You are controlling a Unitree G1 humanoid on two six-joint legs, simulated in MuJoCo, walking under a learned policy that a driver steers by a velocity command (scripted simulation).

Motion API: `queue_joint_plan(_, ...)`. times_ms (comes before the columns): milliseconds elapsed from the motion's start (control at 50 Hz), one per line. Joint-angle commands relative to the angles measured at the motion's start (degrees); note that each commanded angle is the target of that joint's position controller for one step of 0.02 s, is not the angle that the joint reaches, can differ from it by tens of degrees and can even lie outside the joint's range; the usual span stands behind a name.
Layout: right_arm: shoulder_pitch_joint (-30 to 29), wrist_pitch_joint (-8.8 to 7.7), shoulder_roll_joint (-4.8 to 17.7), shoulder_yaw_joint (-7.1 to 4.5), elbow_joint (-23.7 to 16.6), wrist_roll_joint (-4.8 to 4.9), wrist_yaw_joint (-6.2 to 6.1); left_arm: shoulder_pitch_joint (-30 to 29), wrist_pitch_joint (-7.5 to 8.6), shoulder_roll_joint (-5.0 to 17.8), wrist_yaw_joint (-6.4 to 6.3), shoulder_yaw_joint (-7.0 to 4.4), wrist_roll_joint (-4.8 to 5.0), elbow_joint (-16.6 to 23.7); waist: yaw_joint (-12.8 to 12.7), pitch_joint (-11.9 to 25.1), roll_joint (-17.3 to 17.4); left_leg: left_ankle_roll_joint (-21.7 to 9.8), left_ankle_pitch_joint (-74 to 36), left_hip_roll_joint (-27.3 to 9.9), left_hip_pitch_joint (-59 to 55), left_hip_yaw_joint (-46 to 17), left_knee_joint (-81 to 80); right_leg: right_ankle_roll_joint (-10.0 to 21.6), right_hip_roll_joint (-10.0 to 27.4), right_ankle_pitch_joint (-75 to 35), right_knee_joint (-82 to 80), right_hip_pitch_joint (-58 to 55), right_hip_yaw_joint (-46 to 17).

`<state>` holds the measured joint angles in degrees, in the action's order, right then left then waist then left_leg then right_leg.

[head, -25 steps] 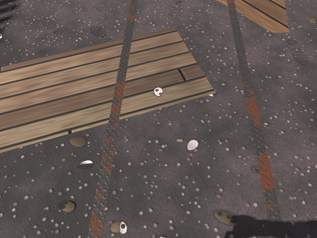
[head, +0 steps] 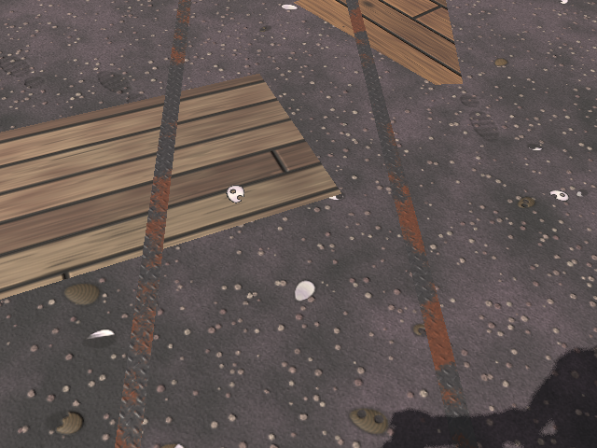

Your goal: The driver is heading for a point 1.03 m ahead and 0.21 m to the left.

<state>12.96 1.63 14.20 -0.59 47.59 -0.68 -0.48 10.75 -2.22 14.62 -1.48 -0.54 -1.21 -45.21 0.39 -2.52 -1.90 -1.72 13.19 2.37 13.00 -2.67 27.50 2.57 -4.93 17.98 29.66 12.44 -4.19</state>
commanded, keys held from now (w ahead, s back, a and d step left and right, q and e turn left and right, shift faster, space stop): q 0.68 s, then no key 0.08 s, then e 0.24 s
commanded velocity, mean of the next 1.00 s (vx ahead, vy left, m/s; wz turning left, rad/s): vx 0.00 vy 0.00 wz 0.37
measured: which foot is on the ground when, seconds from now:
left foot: down 0.00-0.28, up 0.30-0.72, down 0.74-1.00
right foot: up 0.00-0.26, down 0.28-0.74, up 0.76-1.00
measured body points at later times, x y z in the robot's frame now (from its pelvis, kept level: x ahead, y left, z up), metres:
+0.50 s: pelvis -0.02 -0.04 +0.01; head +0.02 -0.05 +0.45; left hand +0.00 +0.26 -0.09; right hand +0.16 -0.28 -0.13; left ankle -0.08 +0.08 -0.66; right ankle -0.01 -0.12 -0.74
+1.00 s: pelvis -0.04 +0.00 +0.01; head -0.03 +0.03 +0.45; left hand -0.12 +0.26 -0.15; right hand +0.20 -0.15 -0.10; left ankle -0.08 +0.06 -0.74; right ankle +0.00 -0.14 -0.69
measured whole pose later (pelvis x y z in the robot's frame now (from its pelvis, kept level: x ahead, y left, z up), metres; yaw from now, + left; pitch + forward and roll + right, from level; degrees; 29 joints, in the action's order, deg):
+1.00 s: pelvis -0.04 +0.00 +0.01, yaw +24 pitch -2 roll -1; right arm 6.4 1.2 11.4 0.7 45.2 -1.0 -1.5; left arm 16.0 -4.2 16.0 0.4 -2.4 -0.7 -49.5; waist -2.4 -4.5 -2.7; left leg -4.5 13.2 2.3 8.3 3.8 23.1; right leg -1.5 0.4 24.6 49.9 19.2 -2.6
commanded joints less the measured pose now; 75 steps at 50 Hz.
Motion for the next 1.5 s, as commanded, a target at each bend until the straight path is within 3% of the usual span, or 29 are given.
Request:
queue_joint_plan(20,-2.4,-1.14,11.08,-2.69,-3.71,-0.04,0.52,1.51,0.41,7.81,-0.69,-2.33,0.42,2.28,-1.04,1.79,12.67,-9.63,-16.65,-15.55,-1.74,-21.18,-10.45,-0.81,0.43,5.7,5.68,3.2,1.7)
queue_joint_plan(180,-0.68,0.75,11.79,-5.33,-2.9,0.02,0.13,-0.61,0.73,5.54,-0.69,-2.06,1.03,4.18,0.67,5.09,10.38,-9.92,-17.43,-11.05,-6.06,-21.28,-8.41,-3.58,0.74,8.59,11.95,9.2,1.98)
queue_joint_plan(260,-5.74,1.67,11.88,-5.98,-4.31,0.46,0.76,6.63,1.42,5.74,-1.35,-2.25,0.88,2.66,-3.34,5.99,10.32,-4.75,-9.26,-6.74,2.58,-21.49,-5.4,-1.97,-0.2,-1.79,-8.69,-5.21,3.21)
queue_joint_plan(280,-5.02,1.48,9.83,-5.51,-5.02,0.74,0.67,7.28,1.68,9.45,-1.89,-3.11,0.11,2.6,-2.71,5.32,4.52,-1.37,0.65,-2.94,8.97,-18.55,-0.75,-0.5,6.58,0.85,-15.41,-9.7,-3.68)
queue_joint_plan(300,-2.04,1.0,5.26,-4.48,-6.1,0.87,0.62,5.03,1.41,15.62,-2.02,-4.26,-0.57,4.42,-0.92,5.45,-9.72,1.54,13.5,5.79,17.57,-7.98,11.91,3.91,22.96,6.13,-20.67,-12.29,-21.28)
queue_joint_plan(320,-3.29,0.97,9.61,-5.43,-5.57,-0.84,0.1,2.16,1.07,16.66,-1.55,-4.61,-1.19,4.9,-1.35,2.41,-8.92,2.06,19.08,4.37,18.16,-3.7,22.95,9.53,27.83,0.65,-19.87,-2.17,-23.58)
queue_joint_plan(340,-3.11,1.09,11.41,-6.09,-4.89,-0.94,0.2,0.53,1.33,12.27,-1.2,-3.41,-1.25,5.62,0.19,0.67,-4.03,1.57,16.84,2.5,15.89,-5.12,29.59,10.53,25.59,-5.2,-18.72,1.02,-20.16)
queue_joint_plan(380,0.54,1.81,10.48,-6.22,-2.65,-0.74,1.16,-3.65,1.8,8.34,-1.08,-2.27,-0.6,6.6,2.85,-0.02,-3.71,1.87,11.08,1.83,15.72,-3.52,36.41,7.7,18.55,-14.19,-15.99,-0.13,-8.7)
queue_joint_plan(540,-5.82,2.82,7.8,-4.53,-5.86,-0.06,3.18,6.1,1.94,10.23,-1.04,-3.47,-0.34,3.93,-3.24,2.51,-6.43,4.59,12.29,-0.56,18.68,1.53,26.87,10.04,20.63,-34.03,-9.93,-15.03,-1.14)
queue_joint_plan(680,-5.96,2.56,6.77,-3.79,-8.36,0.81,3.25,3.78,1.65,12.16,0.38,-4.53,-0.33,3.57,-2.38,3.8,-8.48,1.35,12.31,-0.44,5.51,7.04,11.01,8.21,21.77,-36.27,-4.94,-9.13,3.93)
queue_joint_plan(720,-2.76,1.67,6.23,-3.59,-7.66,-0.07,2.63,2.97,1.25,12.08,0.46,-4.56,0.5,3.02,0.47,4.6,-5.51,-0.27,1.59,0.48,-3.18,6.64,-3.23,4.87,19.99,-29.82,1.12,-4.23,6.45)
queue_joint_plan(740,-0.6,0.77,9.08,-4.17,-7.21,-1.06,1.91,4.8,1.12,10.6,0.59,-4.21,0.42,2.7,1.4,6.2,1.81,-1.59,-4.07,-4.1,-11.18,-1.49,-10.48,1.39,17.32,-19.79,9.28,2.62,9.4)
queue_joint_plan(760,-0.96,-0.16,16.09,-5.17,-9.04,-1.0,1.36,5.71,0.71,3.94,1.09,-2.38,-0.43,5.93,-0.76,7.11,17.92,-7.26,-25.72,-23.17,-18.56,-25.18,-11.44,-3.43,8.91,16.06,22.81,18.46,13.7)
queue_joint_plan(780,3.77,-0.38,15.36,-5.35,-7.35,0.39,1.0,1.97,-0.56,6.44,0.14,-2.67,-0.23,5.74,3.99,8.67,11.92,-15.06,-34.92,-25.98,-11.1,-21.92,-8.78,-3.4,7.02,19.22,27.97,14.89,5.35)
queue_joint_plan(820,-4.16,-0.63,6.16,-2.07,-7.15,0.04,0.3,2.49,-1.28,6.22,0.56,-2.57,1.09,3.4,-0.58,2.04,8.1,-12.43,-28.25,-18.43,-5.22,-10.93,-10.86,-3.15,8.85,11.3,26.73,12.03,2.22)
queue_joint_plan(860,-7.94,-0.94,3.89,-0.7,-6.97,-0.45,-0.88,5.9,-1.19,7.04,1.3,-2.85,0.1,0.13,-2.13,1.94,10.04,-8.84,-30.84,-13.54,-5.71,-4.67,-11.22,-3.55,7.65,5.7,23.02,8.29,2.69)
queue_joint_plan(960,-4.42,-0.91,8.31,-1.55,-4.13,-0.21,-1.58,6.09,-1.38,7.0,1.86,-3.23,0.6,-1.67,-0.54,2.23,8.23,-8.92,-29.18,-15.16,-9.2,-1.76,-9.44,-4.23,4.64,6.4,21.26,8.74,1.9)
queue_joint_plan(1040,-3.26,-0.41,8.31,-2.2,-3.55,-0.51,-1.75,3.79,-1.64,6.26,1.87,-3.43,0.39,-0.85,0.59,0.61,8.18,-11.4,-21.02,-17.44,-8.62,-2.95,-10.05,-4.26,5.4,8.5,22.16,11.84,3.5)
queue_joint_plan(1100,-0.42,-0.85,9.21,-3.08,-2.88,-1.05,-1.44,0.54,-1.44,6.04,2.91,-3.41,-0.39,0.99,2.36,0.47,8.92,-12.52,8.89,-19.18,-9.8,-6.97,-16.48,-3.15,6.52,8.8,20.38,15.03,4.98)
queue_joint_plan(1140,0.2,-1.52,9.64,-3.56,-2.72,-1.16,-1.13,-1.44,-1.19,6.15,3.84,-3.56,-0.47,2.26,2.49,-0.64,8.17,-12.67,16.66,-20.61,-10.71,-8.75,-19.04,-2.15,7.07,9.1,18.69,16.78,5.05)
queue_joint_plan(1240,-0.87,-3.4,11.13,-4.62,-2.91,-1.35,0.15,-0.81,-0.24,5.05,5.12,-3.46,0.34,3.19,0.41,-0.46,6.69,-10.4,15.9,-20.77,-6.55,-3.35,-19.84,1.69,6.98,8.66,9.71,8.46,7.05)
queue_joint_plan(1300,-3.34,-3.04,11.85,-5.15,-3.2,-0.61,0.52,6.19,0.79,4.71,5.35,-3.55,0.02,0.7,-3.89,0.07,5.42,-7.03,18.71,-17.06,3.41,4.72,-12.37,3.82,3.61,1.45,-3.12,-7.45,11.01)
queue_joint_plan(1320,-3.46,-2.87,10.16,-4.65,-3.49,-0.86,0.48,12.31,1.35,6.57,4.99,-4.31,-0.43,-2.01,-5.96,1.32,1.22,-4.92,21.0,-13.68,10.28,8.9,-3.22,4.92,2.92,4.28,-6.39,-16.17,8.63)
queue_joint_plan(1340,-4.58,-2.74,5.47,-3.12,-4.96,-1.59,0.92,18.84,2.08,11.24,4.15,-5.61,-1.11,-3.56,-8.64,2.56,-13.22,-1.86,21.56,-7.34,20.68,16.36,19.29,7.93,15.34,19.09,-15.64,-22.46,-10.72)
queue_joint_plan(1360,-8.53,-3.02,4.64,-2.64,-8.93,-2.7,1.38,18.3,2.71,16.07,3.54,-6.07,-0.21,-1.37,-8.04,-1.63,-15.57,-0.43,22.79,0.25,35.85,8.86,29.46,14.62,26.64,30.8,-24.3,-20.15,-38.22)
queue_joint_plan(1380,-9.24,-3.43,8.46,-3.35,-8.57,-2.83,1.95,14.8,2.51,13.15,2.87,-5.44,0.23,-0.98,-6.32,-5.78,-5.36,-0.3,15.94,-5.04,37.01,2.16,33.06,15.11,25.63,27.8,-23.99,-16.47,-32.44)
queue_joint_plan(1420,-4.63,-4.74,9.86,-3.58,-6.11,-1.19,3.09,9.37,3.2,10.8,2.33,-4.63,0.59,0.44,-1.88,-5.71,-2.8,0.59,4.47,-6.93,32.62,1.82,31.17,11.97,18.7,10.41,-23.07,-14.25,-21.45)
queue_joint_plan(1460,-2.88,-4.33,9.69,-3.4,-4.53,-2.72,3.08,8.68,4.42,9.85,2.12,-4.24,0.84,0.56,-0.91,-2.77,-2.02,2.07,-0.5,-6.67,29.07,2.84,31.0,10.52,14.86,-7.22,-21.66,-14.7,-14.74)
queue_joint_plan(1500,-4.01,-3.62,8.45,-3.05,-5.28,-2.62,2.94,11.43,5.32,10.1,2.31,-4.35,1.38,-0.71,-0.91,-1.38,-1.34,3.21,-2.09,-6.03,29.1,3.69,31.24,10.66,13.87,-20.14,-19.7,-14.9,-12.17)
Velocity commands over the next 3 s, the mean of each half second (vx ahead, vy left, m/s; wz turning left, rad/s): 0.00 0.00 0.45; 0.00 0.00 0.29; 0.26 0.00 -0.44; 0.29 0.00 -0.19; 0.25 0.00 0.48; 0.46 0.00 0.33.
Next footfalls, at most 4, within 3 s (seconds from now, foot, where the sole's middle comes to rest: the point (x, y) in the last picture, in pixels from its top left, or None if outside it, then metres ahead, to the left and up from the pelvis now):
0.28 right None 0.03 -0.11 -0.78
0.74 left None -0.04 0.08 -0.78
1.32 right None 0.03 -0.11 -0.78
1.78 left None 0.39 0.07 -0.78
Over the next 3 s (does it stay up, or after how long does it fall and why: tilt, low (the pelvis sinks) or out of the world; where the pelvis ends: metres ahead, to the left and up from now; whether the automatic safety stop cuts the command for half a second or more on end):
stays up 0.55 0.15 0.01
